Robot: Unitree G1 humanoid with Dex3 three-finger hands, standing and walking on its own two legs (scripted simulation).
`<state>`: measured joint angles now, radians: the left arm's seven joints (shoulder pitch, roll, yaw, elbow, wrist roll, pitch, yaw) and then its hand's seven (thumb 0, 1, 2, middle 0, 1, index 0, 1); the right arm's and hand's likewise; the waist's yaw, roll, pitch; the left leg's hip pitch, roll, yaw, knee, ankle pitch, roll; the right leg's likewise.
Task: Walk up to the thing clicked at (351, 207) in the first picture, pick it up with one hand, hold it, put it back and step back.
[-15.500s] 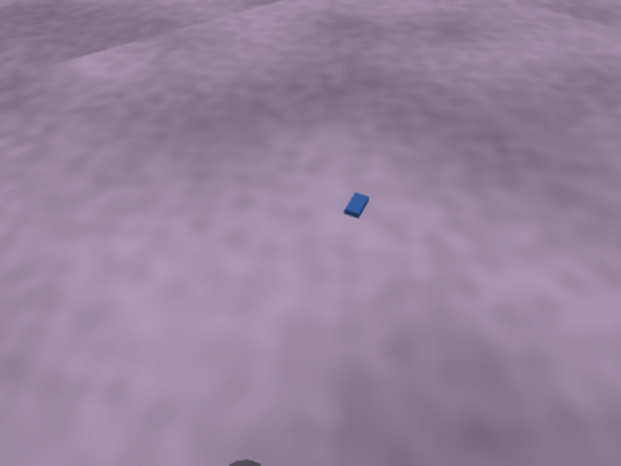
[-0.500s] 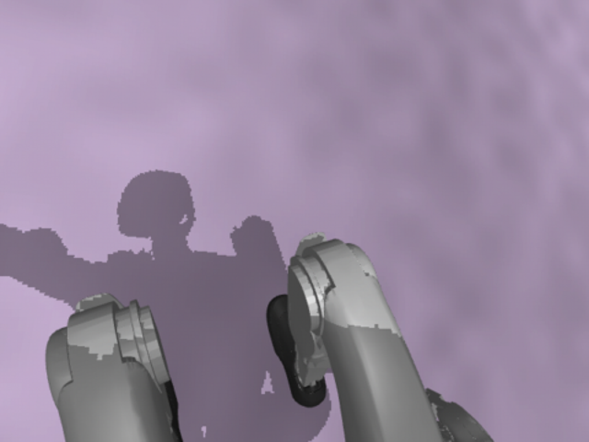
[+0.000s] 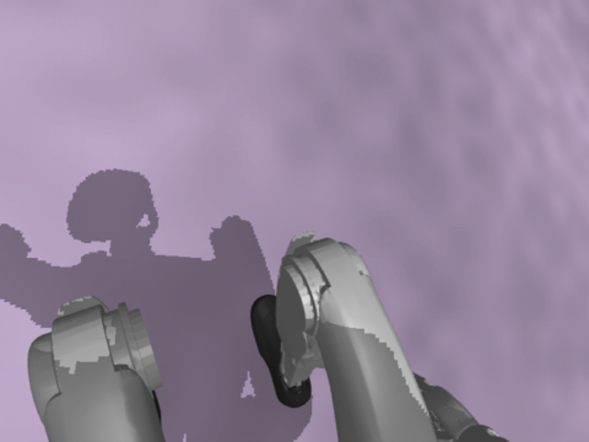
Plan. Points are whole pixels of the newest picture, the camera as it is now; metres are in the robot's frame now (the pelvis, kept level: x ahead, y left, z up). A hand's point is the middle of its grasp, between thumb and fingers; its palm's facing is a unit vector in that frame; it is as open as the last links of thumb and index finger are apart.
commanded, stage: rest palm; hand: left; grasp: from above
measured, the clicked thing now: out of the picture +0.47 +0.40 -0.30
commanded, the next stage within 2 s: none
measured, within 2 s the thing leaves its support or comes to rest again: neither
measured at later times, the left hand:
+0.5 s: hand out of the picture +0.45 +0.38 -0.24, palm faces -0.46 -0.15 -0.88, open 14.3 cm
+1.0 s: hand out of the picture +0.44 +0.38 -0.25, palm faces -0.43 -0.14 -0.89, open 14.2 cm
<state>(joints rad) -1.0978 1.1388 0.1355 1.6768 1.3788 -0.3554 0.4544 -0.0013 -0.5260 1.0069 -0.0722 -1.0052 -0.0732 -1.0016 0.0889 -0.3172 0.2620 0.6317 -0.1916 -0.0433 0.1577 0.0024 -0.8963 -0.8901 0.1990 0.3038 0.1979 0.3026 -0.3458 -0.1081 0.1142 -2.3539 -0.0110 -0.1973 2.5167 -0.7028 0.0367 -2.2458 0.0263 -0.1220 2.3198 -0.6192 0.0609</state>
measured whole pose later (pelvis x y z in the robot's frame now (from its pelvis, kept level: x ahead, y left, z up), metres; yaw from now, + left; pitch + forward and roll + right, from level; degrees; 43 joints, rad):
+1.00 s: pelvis +0.00 +0.00 -0.01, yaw -3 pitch +25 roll -17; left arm -1.06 1.21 0.13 1.73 1.36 -0.35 0.58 0.00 -0.52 0.98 -0.07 -1.01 -0.07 -1.01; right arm 0.05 -0.36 0.37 0.58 -0.24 -0.15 0.18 0.00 -0.90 -0.90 0.20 0.30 0.20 0.30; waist -0.37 -0.18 0.19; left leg -2.33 0.00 -0.25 2.59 -0.74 0.04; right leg -2.22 0.05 -0.16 2.35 -0.62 0.07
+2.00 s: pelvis +0.00 +0.00 -0.01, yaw -3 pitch +25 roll -17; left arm -1.06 1.25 0.14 1.72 1.31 -0.34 0.54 0.00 -0.48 0.96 -0.07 -1.07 -0.08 -1.05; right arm 0.05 -0.37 0.41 0.58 -0.24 -0.15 0.18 0.00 -0.90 -0.90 0.20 0.30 0.20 0.30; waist -0.38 -0.19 0.23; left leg -2.33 0.01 -0.27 2.59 -0.73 0.04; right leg -2.22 0.06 -0.18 2.33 -0.60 0.08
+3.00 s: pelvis +0.00 +0.00 -0.01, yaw -4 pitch +25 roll -18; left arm -1.06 1.26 0.14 1.71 1.29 -0.34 0.53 0.00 -0.35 0.87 -0.09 -1.10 -0.14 -1.04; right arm 0.04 -0.36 0.42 0.59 -0.24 -0.15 0.17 0.00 -0.89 -0.89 0.20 0.30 0.20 0.30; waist -0.38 -0.18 0.23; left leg -2.34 0.01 -0.27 2.59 -0.74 0.04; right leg -2.22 0.05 -0.18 2.33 -0.60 0.08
